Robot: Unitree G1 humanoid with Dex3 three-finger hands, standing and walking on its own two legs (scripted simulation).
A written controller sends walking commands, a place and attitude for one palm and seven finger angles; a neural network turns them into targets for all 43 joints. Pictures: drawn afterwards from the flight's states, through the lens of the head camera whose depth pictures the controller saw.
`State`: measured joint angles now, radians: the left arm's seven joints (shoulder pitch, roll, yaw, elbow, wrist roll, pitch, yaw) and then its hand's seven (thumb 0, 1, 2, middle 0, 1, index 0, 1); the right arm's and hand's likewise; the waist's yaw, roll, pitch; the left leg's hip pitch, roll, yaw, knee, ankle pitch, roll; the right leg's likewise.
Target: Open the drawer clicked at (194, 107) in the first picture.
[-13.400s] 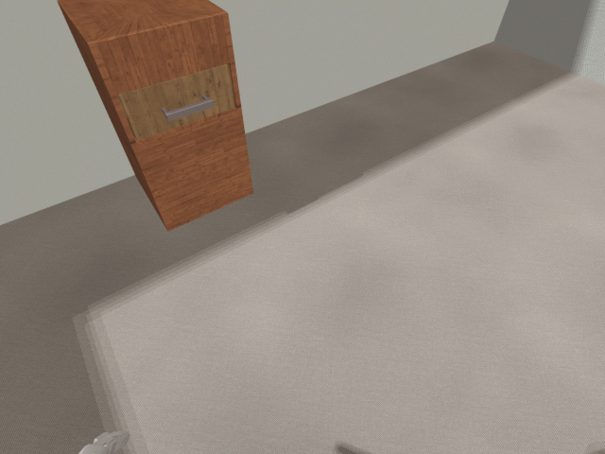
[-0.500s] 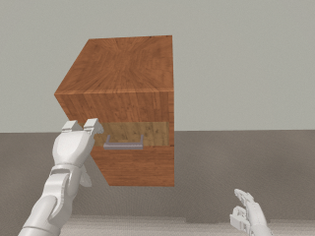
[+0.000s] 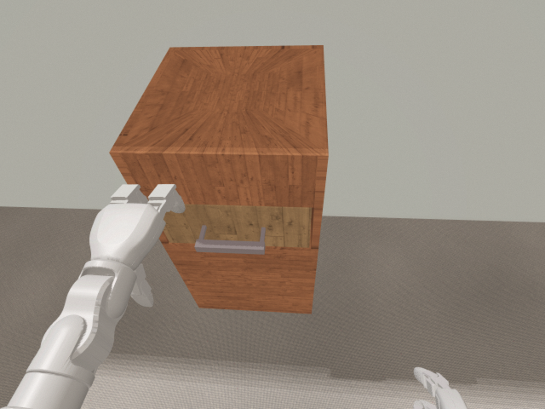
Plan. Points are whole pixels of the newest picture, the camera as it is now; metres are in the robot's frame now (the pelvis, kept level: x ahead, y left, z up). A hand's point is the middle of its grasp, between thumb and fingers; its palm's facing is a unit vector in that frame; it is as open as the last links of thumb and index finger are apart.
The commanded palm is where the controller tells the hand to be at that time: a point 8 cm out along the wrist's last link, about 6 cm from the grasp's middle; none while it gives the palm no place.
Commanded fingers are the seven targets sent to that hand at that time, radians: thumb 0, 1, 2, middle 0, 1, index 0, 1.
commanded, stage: raise the hand with hooked fingers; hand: left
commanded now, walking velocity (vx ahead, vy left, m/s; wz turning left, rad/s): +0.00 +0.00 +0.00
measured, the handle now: (231, 238) +0.50 +0.20 -0.21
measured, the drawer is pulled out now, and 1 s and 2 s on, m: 0.00 0.00 0.00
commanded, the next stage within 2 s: move the hooked fingers above the handle in 0.04 s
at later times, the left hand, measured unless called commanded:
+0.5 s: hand (175, 249) +0.33 +0.21 +0.03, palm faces +0.00 -0.06 -1.00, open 13.8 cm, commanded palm +0.32 +0.22 +0.07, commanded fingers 0.00 -0.50 0.30 -0.30 -1.20 -0.30 -1.20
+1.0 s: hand (198, 245) +0.38 +0.21 -0.05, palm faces -0.03 +0.00 -1.00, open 13.8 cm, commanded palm +0.37 +0.22 +0.00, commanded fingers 0.00 -0.50 0.30 -0.30 -1.20 -0.30 -1.20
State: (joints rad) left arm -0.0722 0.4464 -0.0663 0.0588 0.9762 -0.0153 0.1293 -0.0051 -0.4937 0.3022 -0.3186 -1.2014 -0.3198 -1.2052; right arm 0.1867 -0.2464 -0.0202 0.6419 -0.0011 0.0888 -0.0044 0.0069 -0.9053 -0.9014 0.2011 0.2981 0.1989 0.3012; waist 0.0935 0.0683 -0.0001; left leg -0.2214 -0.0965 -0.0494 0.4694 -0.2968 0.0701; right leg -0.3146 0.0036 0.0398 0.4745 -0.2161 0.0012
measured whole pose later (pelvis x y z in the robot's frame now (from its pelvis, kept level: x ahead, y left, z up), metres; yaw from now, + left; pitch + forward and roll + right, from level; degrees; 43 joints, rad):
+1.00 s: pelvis -0.02 -0.04 -0.04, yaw -1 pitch +18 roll +1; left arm -0.47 0.43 0.01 0.81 1.11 -0.09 0.43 0.00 -0.49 0.30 -0.32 -1.20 -0.32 -1.21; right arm 0.23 -0.26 -0.07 0.68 -0.02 0.09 -0.02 0.00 -0.91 -0.90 0.20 0.30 0.20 0.30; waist -0.02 0.04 -0.13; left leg -0.72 -0.06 -0.04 0.85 -0.43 0.02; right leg -0.82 0.05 0.02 0.84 -0.32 -0.04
